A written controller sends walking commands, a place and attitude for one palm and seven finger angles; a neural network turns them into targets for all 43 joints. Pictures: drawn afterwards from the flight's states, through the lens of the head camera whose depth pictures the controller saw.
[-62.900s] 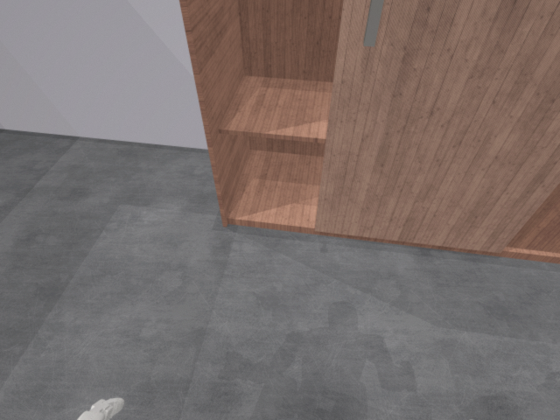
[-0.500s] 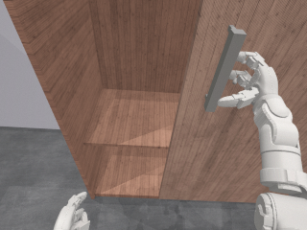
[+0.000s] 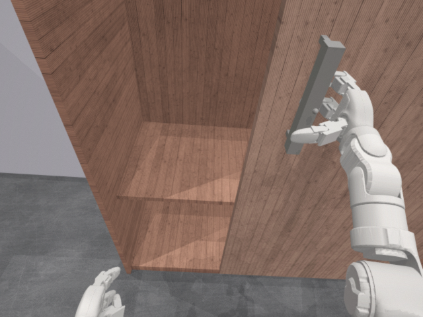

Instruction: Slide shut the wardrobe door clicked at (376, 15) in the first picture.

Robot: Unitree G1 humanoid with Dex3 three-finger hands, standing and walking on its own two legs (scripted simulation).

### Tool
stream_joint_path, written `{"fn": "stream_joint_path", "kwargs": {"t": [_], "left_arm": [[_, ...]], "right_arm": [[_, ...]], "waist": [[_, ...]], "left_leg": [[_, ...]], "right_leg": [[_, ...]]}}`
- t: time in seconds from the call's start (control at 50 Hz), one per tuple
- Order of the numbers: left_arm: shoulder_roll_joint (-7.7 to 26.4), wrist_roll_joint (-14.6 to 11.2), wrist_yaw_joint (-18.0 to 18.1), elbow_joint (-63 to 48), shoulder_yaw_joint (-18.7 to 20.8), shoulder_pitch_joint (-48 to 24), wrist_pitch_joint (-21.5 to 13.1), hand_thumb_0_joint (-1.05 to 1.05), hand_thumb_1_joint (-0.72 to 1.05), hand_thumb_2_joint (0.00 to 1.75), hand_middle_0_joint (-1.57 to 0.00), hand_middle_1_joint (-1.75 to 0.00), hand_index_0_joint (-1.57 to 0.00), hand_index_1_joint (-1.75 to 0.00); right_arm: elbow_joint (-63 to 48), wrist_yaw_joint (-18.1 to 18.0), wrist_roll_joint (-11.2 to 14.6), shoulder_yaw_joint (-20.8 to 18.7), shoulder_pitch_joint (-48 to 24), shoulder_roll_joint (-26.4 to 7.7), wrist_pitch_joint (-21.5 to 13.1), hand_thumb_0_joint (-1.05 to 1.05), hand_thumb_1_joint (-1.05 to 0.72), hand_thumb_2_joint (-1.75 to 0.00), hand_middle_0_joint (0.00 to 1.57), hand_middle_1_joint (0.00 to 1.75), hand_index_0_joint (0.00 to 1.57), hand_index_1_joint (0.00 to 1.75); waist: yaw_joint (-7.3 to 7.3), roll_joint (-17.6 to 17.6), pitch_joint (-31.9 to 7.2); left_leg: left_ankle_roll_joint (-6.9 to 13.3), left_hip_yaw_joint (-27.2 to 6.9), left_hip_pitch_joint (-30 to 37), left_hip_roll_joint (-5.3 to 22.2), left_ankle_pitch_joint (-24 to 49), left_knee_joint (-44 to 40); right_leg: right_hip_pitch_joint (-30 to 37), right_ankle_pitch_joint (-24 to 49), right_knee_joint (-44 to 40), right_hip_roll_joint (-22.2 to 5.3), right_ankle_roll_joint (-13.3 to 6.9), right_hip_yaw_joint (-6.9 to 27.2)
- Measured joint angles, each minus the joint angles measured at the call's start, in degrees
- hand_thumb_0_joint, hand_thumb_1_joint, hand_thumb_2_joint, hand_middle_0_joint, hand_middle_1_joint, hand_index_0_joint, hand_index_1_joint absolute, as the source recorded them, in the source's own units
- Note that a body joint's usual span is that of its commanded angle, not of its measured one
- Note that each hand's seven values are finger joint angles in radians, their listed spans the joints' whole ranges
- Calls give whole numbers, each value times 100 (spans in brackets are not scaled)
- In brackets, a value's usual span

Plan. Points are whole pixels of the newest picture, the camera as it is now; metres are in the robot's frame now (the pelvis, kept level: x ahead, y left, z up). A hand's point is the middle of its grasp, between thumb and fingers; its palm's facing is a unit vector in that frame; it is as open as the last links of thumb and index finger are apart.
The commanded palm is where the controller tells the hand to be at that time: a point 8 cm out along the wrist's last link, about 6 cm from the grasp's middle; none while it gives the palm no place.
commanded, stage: slide the fingers in behind the handle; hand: right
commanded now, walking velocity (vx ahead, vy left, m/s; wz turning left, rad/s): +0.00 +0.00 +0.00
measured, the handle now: (306, 99) +0.46 -0.14 +0.23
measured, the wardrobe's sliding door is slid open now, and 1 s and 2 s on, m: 0.41 0.41 0.41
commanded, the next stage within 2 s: grip the handle and tug to test in 0.92 s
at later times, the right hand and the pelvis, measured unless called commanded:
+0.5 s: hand (306, 113) +0.41 -0.13 +0.23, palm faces +0.00 +1.00 -0.01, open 14.0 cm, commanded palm +0.39 -0.17 +0.22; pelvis +0.00 +0.00 +0.00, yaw +1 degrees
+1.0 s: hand (301, 112) +0.41 -0.12 +0.23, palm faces +0.00 +1.00 +0.00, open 14.0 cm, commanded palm +0.39 -0.16 +0.22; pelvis +0.00 +0.00 +0.00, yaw +0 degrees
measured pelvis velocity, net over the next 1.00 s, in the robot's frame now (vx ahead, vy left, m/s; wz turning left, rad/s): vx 0.00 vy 0.00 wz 0.01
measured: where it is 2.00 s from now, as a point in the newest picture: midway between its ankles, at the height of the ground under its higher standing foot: outside the picture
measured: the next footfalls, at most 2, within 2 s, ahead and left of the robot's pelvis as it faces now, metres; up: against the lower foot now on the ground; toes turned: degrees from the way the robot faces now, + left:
none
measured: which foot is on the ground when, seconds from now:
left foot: down 0.00-1.00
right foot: down 0.00-1.00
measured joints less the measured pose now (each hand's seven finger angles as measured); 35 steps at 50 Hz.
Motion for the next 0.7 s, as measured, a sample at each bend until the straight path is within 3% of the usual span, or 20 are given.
{"fn": "stream_joint_path", "kwargs": {"t": [0.2,0.36,0.7], "left_arm": [[-8,7,-28,-6,28,-6,-30,1,90,90,-20,-30,-20,-30],[-80,39,-59,-41,-20,-40,22,1,90,90,-20,-30,-20,-30],[-92,38,-47,28,3,-79,4,1,90,90,-20,-30,-20,-30]], "right_arm": [[-134,-70,0,170,74,176,-39,-1,50,-30,30,120,30,120],[-134,-207,-34,88,92,219,-24,-1,50,-30,31,121,30,120],[-145,-407,-111,298,-33,323,59,-1,50,-30,30,120,30,120]], "waist": [[17,6,12],[54,11,-17],[-8,34,22]], "left_leg": [[-6,-22,2,3,18,-5],[-10,-75,2,-6,35,-18],[-23,-46,-7,21,36,-9]], "right_leg": [[8,6,2,5,-6,-19],[46,20,-40,-1,-9,-73],[10,21,-10,25,-23,-38]]}}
